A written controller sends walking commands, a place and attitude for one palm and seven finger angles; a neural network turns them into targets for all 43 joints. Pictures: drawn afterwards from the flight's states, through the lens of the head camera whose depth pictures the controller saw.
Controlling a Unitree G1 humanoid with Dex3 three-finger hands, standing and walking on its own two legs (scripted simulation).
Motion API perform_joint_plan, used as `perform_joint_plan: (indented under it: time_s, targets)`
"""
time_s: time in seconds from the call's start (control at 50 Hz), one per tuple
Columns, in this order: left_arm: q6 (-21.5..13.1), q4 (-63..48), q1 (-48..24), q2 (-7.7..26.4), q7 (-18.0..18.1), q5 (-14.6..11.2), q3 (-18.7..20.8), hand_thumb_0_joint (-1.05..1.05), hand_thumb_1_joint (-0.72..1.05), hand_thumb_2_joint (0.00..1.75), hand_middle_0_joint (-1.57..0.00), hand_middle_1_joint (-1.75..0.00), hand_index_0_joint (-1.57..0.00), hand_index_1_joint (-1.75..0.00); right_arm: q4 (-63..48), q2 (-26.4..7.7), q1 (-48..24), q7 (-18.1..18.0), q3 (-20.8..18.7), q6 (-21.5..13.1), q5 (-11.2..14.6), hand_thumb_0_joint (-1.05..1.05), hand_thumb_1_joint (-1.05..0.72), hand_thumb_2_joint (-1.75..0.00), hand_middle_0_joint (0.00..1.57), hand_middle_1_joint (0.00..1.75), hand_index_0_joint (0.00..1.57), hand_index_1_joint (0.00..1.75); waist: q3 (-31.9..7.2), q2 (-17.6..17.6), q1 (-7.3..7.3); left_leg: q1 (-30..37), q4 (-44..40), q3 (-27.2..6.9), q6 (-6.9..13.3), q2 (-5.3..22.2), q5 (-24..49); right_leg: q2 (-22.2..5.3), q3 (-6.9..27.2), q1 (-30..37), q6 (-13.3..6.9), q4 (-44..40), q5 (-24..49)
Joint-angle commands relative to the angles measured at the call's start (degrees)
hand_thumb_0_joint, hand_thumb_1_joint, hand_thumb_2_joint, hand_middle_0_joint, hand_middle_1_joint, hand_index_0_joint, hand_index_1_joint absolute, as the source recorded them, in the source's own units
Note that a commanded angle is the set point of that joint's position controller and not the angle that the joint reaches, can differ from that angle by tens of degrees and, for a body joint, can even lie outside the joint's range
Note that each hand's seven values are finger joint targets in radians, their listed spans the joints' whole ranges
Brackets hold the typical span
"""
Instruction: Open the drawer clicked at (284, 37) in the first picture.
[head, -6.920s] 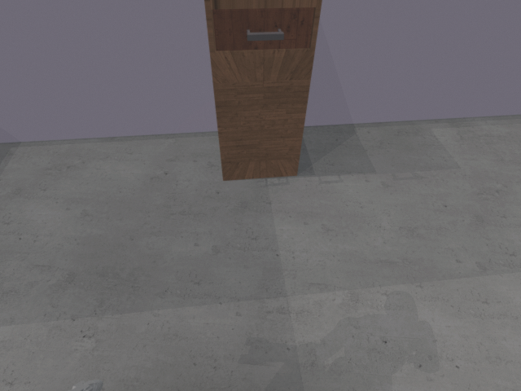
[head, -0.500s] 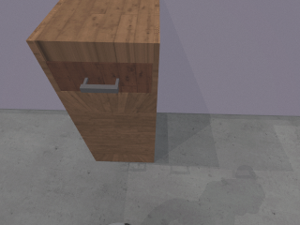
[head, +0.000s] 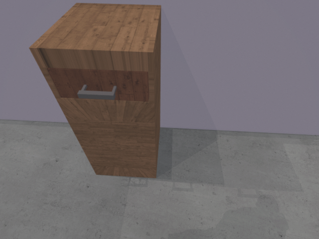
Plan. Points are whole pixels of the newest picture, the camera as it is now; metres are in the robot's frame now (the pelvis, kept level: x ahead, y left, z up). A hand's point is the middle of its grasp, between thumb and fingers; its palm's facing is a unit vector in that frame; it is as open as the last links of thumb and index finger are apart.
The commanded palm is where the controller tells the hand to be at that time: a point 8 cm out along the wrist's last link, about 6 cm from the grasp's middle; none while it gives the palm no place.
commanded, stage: come to a stop and stand still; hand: left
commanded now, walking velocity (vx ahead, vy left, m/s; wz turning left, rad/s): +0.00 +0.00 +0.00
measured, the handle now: (98, 91) +0.60 +0.27 +0.01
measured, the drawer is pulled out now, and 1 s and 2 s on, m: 0.00 0.00 0.00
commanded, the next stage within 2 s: look again from close up in 0.18 s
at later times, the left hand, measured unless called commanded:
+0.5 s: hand out of the picture +0.00 +0.21 -0.18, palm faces +0.04 -0.98 -0.18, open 7.4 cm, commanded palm none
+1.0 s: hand out of the picture -0.02 +0.26 -0.18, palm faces +0.02 -0.98 -0.18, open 7.4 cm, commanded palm none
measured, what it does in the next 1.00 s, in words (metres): shifts its weight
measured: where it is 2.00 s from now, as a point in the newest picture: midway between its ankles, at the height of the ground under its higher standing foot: outside the picture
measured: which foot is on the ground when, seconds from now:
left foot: down 0.00-1.00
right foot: down 0.00-1.00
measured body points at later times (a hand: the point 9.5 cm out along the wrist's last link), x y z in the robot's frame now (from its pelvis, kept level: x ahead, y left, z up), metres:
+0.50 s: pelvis -0.01 +0.04 -0.01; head -0.02 +0.05 +0.44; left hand +0.00 +0.27 -0.17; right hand -0.04 -0.19 -0.16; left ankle -0.03 +0.15 -0.74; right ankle +0.02 -0.06 -0.74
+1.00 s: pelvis -0.02 +0.09 +0.00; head -0.03 +0.10 +0.45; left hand -0.02 +0.31 -0.17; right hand -0.01 -0.13 -0.16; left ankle -0.03 +0.15 -0.74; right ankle +0.02 -0.06 -0.74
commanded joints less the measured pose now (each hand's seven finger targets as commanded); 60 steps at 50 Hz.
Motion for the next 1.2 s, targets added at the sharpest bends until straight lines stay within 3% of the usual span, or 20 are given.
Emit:
perform_joint_plan:
  time_s: [0.0, 0.1, 0.24, 0.26, 0.28, 0.3, 0.32, 0.34, 0.38, 0.46, 0.5, 0.7, 0.74, 0.8, 0.9, 0.94, 0.98, 1.02, 1.1, 1.18]
  targets:
    - [-0.4, -0.7, 3.3, 6.1, -0.1, 0.0, 0.6, 0.0, 0.9, 0.9, -0.2, -0.3, -0.2, -0.3, -1.2, -4.3, 4.3, -0.3, -0.7, -0.4, -0.2, 0.0, -0.9, -0.9, 0.2, 0.3, 0.2, 0.3, 3.7, -1.0, 0.15, -6.1, -4.1, -0.7, 3.4, 1.4, -0.4, -9.3, 12.7, 1.0, 3.7, -11.4, -8.0]
    - [-0.4, -0.5, 4.4, 5.2, 0.0, 0.1, 0.6, 0.0, 0.9, 0.9, -0.2, -0.3, -0.2, -0.3, -0.9, -3.6, 7.5, -0.3, -0.7, -0.2, -0.4, 0.0, -0.9, -0.9, 0.2, 0.3, 0.2, 0.3, 4.6, -2.1, -0.6, -5.8, -3.8, -0.3, 3.7, 0.9, -1.9, -9.2, 13.2, -2.1, 3.5, -13.1, -12.9]
    - [-0.9, 0.4, 7.2, 3.7, -0.1, 0.1, 0.2, 0.0, 0.9, 0.9, -0.2, -0.3, -0.2, -0.3, -1.0, -2.8, 8.9, -0.5, -0.3, -1.2, -0.2, 0.0, -0.9, -0.9, 0.2, 0.3, 0.2, 0.3, 2.8, -0.1, -0.28, -6.7, -5.2, -1.0, 4.0, 1.2, -0.5, -8.9, 12.1, -0.4, 2.9, -10.7, -8.6]
    - [-2.0, -4.9, 7.0, 13.0, -0.1, 1.5, -0.3, 0.0, 0.9, 0.9, -0.2, -0.3, -0.2, -0.3, -8.1, -10.9, 6.1, 0.4, -1.9, -0.6, -0.6, 0.0, -0.9, -0.9, 0.2, 0.3, 0.2, 0.3, 12.3, -5.0, -2.46, -10.2, 0.8, -2.8, 4.2, -2.0, 2.1, -8.1, 13.5, -5.1, 2.6, -7.8, -7.3]
    - [-2.1, -3.9, 8.1, 8.6, 0.4, 0.4, 0.5, 0.0, 0.9, 0.9, -0.2, -0.3, -0.2, -0.3, -8.9, -8.0, 5.2, 0.4, -1.6, -0.9, -0.9, 0.0, -0.9, -0.9, 0.2, 0.3, 0.2, 0.3, 3.0, -3.7, -0.97, -9.9, 5.1, -1.0, 4.6, 0.0, -5.4, -12.1, 16.4, -5.3, 1.7, -8.2, -21.0]
    - [-2.1, -5.9, 7.8, 9.8, 0.5, 0.9, 0.8, 0.0, 0.9, 0.9, -0.2, -0.3, -0.2, -0.3, -9.0, -7.2, 8.7, 0.2, -1.9, -1.1, -1.0, 0.0, -0.9, -0.9, 0.2, 0.3, 0.2, 0.3, -4.5, -4.2, -2.52, -9.4, 8.9, 0.0, 4.7, -2.4, -3.7, -13.9, 18.3, -0.9, 0.6, -9.8, -17.6]
    - [-2.1, -6.8, 7.1, 9.3, 0.5, 1.1, 1.3, 0.0, 0.9, 0.9, -0.2, -0.3, -0.2, -0.3, -8.6, -6.4, 10.0, 0.0, -2.2, -1.2, -0.8, 0.0, -0.9, -0.9, 0.2, 0.3, 0.2, 0.3, -6.6, -3.9, -2.7, -9.6, 11.2, 0.7, 4.7, -2.8, -3.9, -15.1, 19.2, 0.3, -0.2, -10.3, -15.3]
    - [-2.2, -7.3, 6.8, 8.8, 0.5, 1.1, 1.5, 0.0, 0.9, 0.9, -0.2, -0.3, -0.2, -0.3, -8.8, -6.1, 9.9, -0.2, -2.3, -1.4, -0.7, 0.0, -0.9, -0.9, 0.2, 0.3, 0.2, 0.3, -5.9, -3.2, -2.5, -10.5, 11.2, 0.4, 5.0, -2.0, -3.6, -15.7, 18.7, 0.1, -1.5, -9.7, -12.8]
    - [-2.0, -7.5, 6.1, 7.8, 0.7, 0.9, 1.3, 0.0, 0.9, 0.9, -0.2, -0.3, -0.2, -0.3, -8.9, -5.3, 10.3, 0.0, -1.7, -1.7, -0.7, 0.0, -0.9, -0.9, 0.2, 0.3, 0.2, 0.3, -1.8, -4.0, -2.8, -9.1, 7.5, 0.0, 5.6, -1.0, -1.4, -14.5, 15.9, -4.3, -1.7, -8.8, -13.7]
    - [-1.7, -6.5, 7.3, 6.6, 0.4, 0.5, 0.5, 0.0, 0.9, 0.9, -0.2, -0.3, -0.2, -0.3, -8.8, -7.1, 7.9, -0.1, -1.1, -2.7, -0.4, 0.0, -0.9, -0.9, 0.2, 0.3, 0.2, 0.3, 3.7, 4.9, -0.51, -12.5, -1.1, -5.3, 6.1, 2.2, 3.1, -8.4, 8.9, -2.1, 1.0, -0.9, -2.9]
    - [-1.5, -6.2, 8.1, 5.9, 0.3, 0.4, 0.0, 0.0, 0.9, 0.9, -0.2, -0.3, -0.2, -0.3, -9.3, -8.1, 6.4, -0.2, -1.0, -3.0, -0.3, 0.0, -0.9, -0.9, 0.2, 0.3, 0.2, 0.3, 3.1, 4.0, 0.27, -14.0, -2.9, -6.9, 6.3, 3.5, 5.2, -7.8, 7.0, 1.4, 2.0, 1.2, 2.6]
    - [-0.7, -6.5, 6.6, 5.6, 0.4, 0.7, -0.8, 0.0, 0.9, 0.9, -0.2, -0.3, -0.2, -0.3, -9.0, -10.2, 3.4, 0.1, -1.0, -3.0, -0.1, 0.0, -0.9, -0.9, 0.2, 0.3, 0.2, 0.3, 3.6, 1.9, 0.19, -11.4, -6.9, -7.7, 5.8, 3.9, 6.3, -7.9, 6.6, 1.6, 4.1, 1.4, 4.5]
    - [-0.8, -6.2, 6.9, 5.4, 0.4, 0.8, -0.8, 0.0, 0.9, 0.9, -0.2, -0.3, -0.2, -0.3, -8.6, -10.1, 3.1, 0.1, -1.1, -2.9, -0.1, 0.0, -0.9, -0.9, 0.2, 0.3, 0.2, 0.3, 3.7, -0.5, 0.01, -10.9, -7.1, -7.6, 5.7, 3.7, 5.5, -8.1, 6.8, 1.6, 4.3, 0.9, 4.9]
    - [-0.6, -5.8, 7.0, 5.2, 0.5, 0.9, -0.8, 0.0, 0.9, 0.9, -0.2, -0.3, -0.2, -0.3, -8.1, -10.1, 2.9, 0.2, -1.1, -2.9, 0.0, 0.0, -0.9, -0.9, 0.2, 0.3, 0.2, 0.3, 3.5, 1.1, -0.14, -10.0, -7.9, -7.4, 5.5, 3.7, 5.8, -8.1, 6.7, 1.4, 4.6, 1.0, 4.8]
    - [-0.7, -4.6, 8.5, 4.2, 0.5, 1.0, -1.0, 0.0, 0.9, 0.9, -0.2, -0.3, -0.2, -0.3, -7.0, -9.6, 2.7, 0.2, -1.0, -2.7, 0.1, 0.0, -0.9, -0.9, 0.2, 0.3, 0.2, 0.3, 3.9, 0.8, -0.08, -10.0, -9.3, -7.5, 5.5, 3.4, 1.5, -8.4, 6.8, 1.4, 4.8, 0.3, 4.8]
    - [-0.7, -3.6, 9.5, 3.4, 0.3, 1.1, -1.1, 0.0, 0.9, 0.9, -0.2, -0.3, -0.2, -0.3, -6.0, -9.4, 3.6, 0.3, -1.0, -2.4, 0.0, 0.0, -0.9, -0.9, 0.2, 0.3, 0.2, 0.3, 4.2, 0.8, -0.5, -9.8, -10.4, -7.8, 5.9, 3.4, -7.4, -7.8, 6.1, 1.2, 4.8, 0.7, 0.3]
    - [-0.4, -3.6, 9.7, 2.8, 0.0, 1.6, -0.9, 0.0, 0.9, 0.9, -0.2, -0.3, -0.2, -0.3, -5.5, -10.2, 4.6, 0.2, -1.5, -1.9, -0.1, 0.0, -0.9, -0.9, 0.2, 0.3, 0.2, 0.3, 5.9, 2.9, -0.78, -10.6, -13.2, -10.6, 7.0, 5.0, -17.6, -6.2, 4.6, -1.8, 4.6, 3.3, -5.2]
    - [-0.4, -3.5, 10.6, 2.2, -0.4, 1.8, -0.8, 0.0, 0.9, 0.9, -0.2, -0.3, -0.2, -0.3, -5.4, -10.6, 4.6, 0.1, -1.8, -1.7, -0.2, 0.0, -0.9, -0.9, 0.2, 0.3, 0.2, 0.3, 7.9, 3.2, -0.49, -11.8, -13.7, -12.0, 8.5, 6.4, -21.7, -5.4, 3.8, -3.3, 4.4, 4.5, -6.9]
    - [-0.9, -3.2, 12.0, 1.0, -0.9, 1.7, -0.5, 0.0, 0.9, 0.9, -0.2, -0.3, -0.2, -0.3, -4.8, -9.7, 6.3, 0.0, -1.8, -2.1, -0.2, 0.0, -0.9, -0.9, 0.2, 0.3, 0.2, 0.3, 9.1, 3.7, -0.48, -11.5, -12.0, -11.7, 9.5, 6.4, -19.3, -5.1, 3.9, -4.0, 3.4, 5.4, -6.3]
    - [-1.6, -2.6, 14.8, 0.9, -0.9, 1.4, 0.1, 0.0, 0.9, 0.9, -0.2, -0.3, -0.2, -0.3, -4.3, -8.1, 7.5, -0.1, -1.6, -2.8, -0.1, 0.0, -0.9, -0.9, 0.2, 0.3, 0.2, 0.3, 8.7, 0.8, 0.16, -12.3, -7.0, -8.7, 9.3, 4.8, -13.3, -6.2, 5.7, -1.1, 2.0, 4.6, -5.7]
